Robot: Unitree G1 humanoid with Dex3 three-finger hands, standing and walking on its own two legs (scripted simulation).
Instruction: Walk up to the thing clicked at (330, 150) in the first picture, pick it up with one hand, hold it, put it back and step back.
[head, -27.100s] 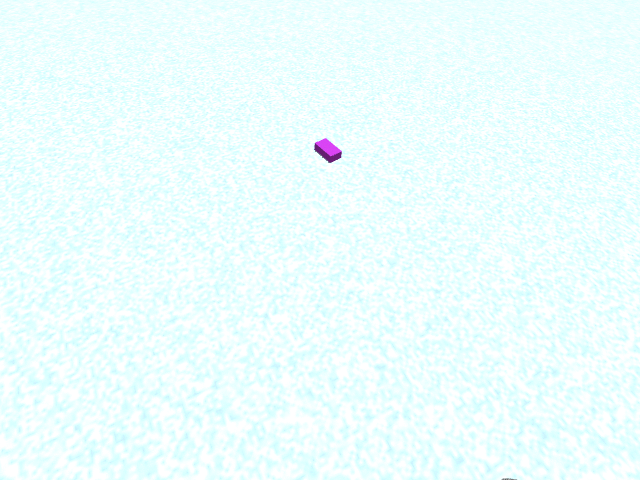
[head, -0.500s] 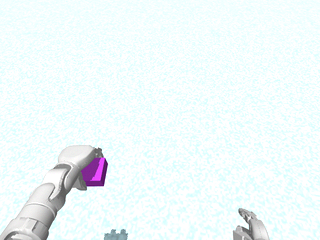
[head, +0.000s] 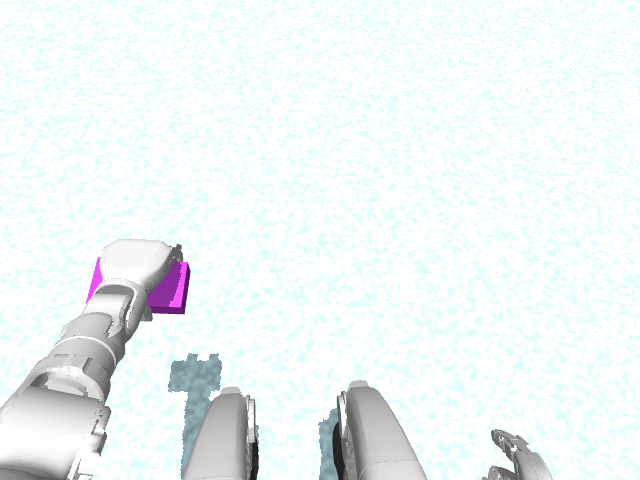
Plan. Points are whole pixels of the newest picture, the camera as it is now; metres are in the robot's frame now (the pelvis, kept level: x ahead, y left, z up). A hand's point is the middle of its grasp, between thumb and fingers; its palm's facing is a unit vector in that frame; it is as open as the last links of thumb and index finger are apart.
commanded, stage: crouch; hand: left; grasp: from above
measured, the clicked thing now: (142, 286) +0.39 +0.23 -0.13
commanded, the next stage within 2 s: lower in 1.36 s
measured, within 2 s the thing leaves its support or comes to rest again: neither
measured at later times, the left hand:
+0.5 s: hand (180, 308) +0.41 +0.23 -0.34, palm faces -0.45 +0.04 -0.89, open 9.9 cm
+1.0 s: hand (191, 311) +0.44 +0.23 -0.44, palm faces -0.47 +0.02 -0.88, open 9.9 cm
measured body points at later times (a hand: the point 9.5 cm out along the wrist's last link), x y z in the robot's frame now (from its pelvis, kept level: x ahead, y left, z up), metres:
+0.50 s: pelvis -0.03 +0.01 -0.19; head +0.19 +0.04 +0.21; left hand +0.43 +0.22 -0.29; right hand +0.03 -0.27 -0.31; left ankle +0.05 +0.12 -0.62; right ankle +0.05 -0.14 -0.62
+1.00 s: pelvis -0.03 +0.00 -0.27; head +0.21 +0.03 +0.10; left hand +0.46 +0.22 -0.39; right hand +0.00 -0.29 -0.38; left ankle +0.05 +0.12 -0.62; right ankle +0.05 -0.14 -0.62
